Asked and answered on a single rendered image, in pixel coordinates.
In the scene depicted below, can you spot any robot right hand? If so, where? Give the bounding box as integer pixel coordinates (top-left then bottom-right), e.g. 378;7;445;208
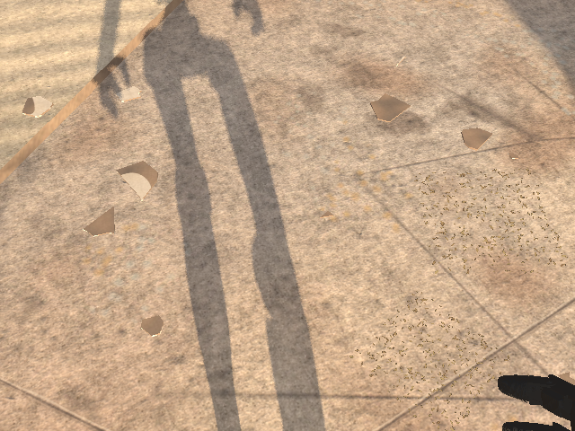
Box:
498;374;575;431

